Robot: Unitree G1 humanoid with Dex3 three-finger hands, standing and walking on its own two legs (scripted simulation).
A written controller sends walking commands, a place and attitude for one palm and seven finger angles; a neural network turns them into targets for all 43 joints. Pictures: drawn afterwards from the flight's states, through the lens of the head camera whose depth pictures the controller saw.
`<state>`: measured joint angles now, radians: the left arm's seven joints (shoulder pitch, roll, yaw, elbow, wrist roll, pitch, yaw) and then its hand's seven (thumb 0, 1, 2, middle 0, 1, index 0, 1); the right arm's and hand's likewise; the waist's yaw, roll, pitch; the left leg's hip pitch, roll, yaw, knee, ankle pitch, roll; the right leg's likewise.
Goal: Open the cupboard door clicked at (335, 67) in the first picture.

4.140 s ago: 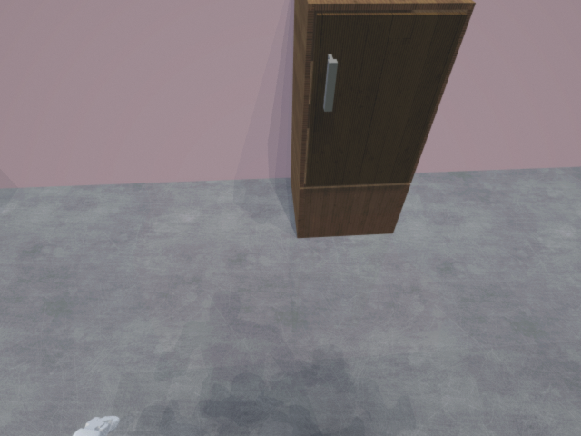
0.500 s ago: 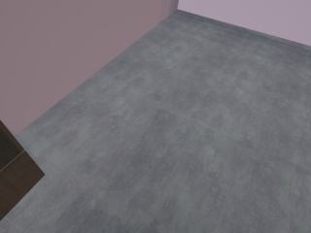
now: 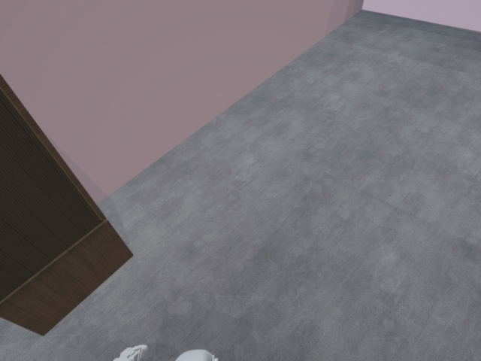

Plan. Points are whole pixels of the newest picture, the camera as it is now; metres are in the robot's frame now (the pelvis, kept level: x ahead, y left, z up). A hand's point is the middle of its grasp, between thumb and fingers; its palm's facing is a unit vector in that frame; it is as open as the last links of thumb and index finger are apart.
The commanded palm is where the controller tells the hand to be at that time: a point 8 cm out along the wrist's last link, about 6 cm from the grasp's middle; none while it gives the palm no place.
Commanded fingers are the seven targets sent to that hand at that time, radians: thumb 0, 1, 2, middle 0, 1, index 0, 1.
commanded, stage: turn to face it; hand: left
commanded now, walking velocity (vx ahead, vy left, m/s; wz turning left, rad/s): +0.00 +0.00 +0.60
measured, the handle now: out of the picture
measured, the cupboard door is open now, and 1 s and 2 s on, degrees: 0 0 0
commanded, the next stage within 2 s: take the last steps up to it in 1.24 s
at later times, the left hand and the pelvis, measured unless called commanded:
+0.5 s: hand out of the picture -0.05 +0.28 -0.19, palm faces +0.35 -0.91 -0.23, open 7.4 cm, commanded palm none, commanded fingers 0.00 0.90 0.90 -0.20 -0.30 -0.20 -0.30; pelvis -0.03 +0.05 -0.01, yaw +17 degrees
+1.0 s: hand out of the picture -0.05 +0.23 -0.14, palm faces +0.54 -0.79 -0.29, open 7.4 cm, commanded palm none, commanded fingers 0.00 0.90 0.90 -0.20 -0.30 -0.20 -0.30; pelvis -0.04 +0.00 +0.00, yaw +34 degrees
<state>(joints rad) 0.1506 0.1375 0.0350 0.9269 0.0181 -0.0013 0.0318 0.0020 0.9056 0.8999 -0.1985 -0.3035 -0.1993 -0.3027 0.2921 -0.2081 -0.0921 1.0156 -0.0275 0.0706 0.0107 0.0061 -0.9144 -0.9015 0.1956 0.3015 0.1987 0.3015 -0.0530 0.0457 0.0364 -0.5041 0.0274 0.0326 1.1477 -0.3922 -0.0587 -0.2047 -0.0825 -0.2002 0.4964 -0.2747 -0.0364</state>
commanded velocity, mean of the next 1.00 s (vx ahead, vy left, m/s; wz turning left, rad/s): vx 0.00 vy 0.00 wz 0.58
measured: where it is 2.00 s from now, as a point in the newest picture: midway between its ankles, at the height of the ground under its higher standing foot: outside the picture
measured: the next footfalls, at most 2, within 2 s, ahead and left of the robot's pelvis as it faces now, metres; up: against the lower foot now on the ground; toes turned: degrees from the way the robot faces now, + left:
left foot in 0.32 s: +0.02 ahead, +0.15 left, +0.00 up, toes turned +21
right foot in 0.88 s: +0.05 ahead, -0.08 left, +0.00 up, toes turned +30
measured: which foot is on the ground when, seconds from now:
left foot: up 0.00-0.30, down 0.32-0.88, up 0.90-1.00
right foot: down 0.00-0.32, up 0.34-0.86, down 0.88-1.00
